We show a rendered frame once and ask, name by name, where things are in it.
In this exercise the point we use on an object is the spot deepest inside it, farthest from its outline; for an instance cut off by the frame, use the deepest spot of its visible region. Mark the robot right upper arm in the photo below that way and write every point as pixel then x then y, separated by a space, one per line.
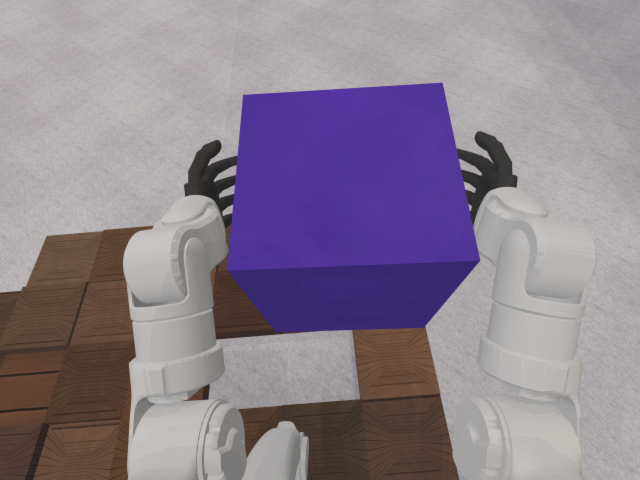
pixel 505 437

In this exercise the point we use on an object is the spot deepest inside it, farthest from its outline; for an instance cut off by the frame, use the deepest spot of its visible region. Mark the carton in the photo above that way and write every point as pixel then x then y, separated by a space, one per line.
pixel 350 210

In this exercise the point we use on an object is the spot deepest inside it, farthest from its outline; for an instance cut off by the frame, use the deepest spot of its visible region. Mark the robot left hand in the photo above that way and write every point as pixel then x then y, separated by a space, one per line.
pixel 201 178

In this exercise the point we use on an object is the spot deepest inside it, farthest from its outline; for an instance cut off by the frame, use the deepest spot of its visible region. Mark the robot left shin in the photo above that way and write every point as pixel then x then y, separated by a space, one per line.
pixel 286 424

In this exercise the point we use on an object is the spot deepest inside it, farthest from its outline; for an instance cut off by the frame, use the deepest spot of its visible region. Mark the robot right forearm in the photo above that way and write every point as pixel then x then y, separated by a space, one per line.
pixel 543 271

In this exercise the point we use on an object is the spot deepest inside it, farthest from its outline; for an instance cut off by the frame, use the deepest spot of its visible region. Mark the robot left upper arm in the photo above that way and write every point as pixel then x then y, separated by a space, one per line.
pixel 189 440

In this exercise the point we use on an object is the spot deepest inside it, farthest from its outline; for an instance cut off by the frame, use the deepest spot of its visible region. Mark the left robot thigh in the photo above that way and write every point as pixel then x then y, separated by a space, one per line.
pixel 280 454

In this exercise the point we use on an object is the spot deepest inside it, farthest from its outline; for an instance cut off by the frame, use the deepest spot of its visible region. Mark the robot left forearm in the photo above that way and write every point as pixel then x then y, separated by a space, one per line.
pixel 167 271

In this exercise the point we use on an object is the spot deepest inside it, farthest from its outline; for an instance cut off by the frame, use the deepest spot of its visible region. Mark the robot right hand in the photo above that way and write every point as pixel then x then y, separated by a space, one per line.
pixel 493 176

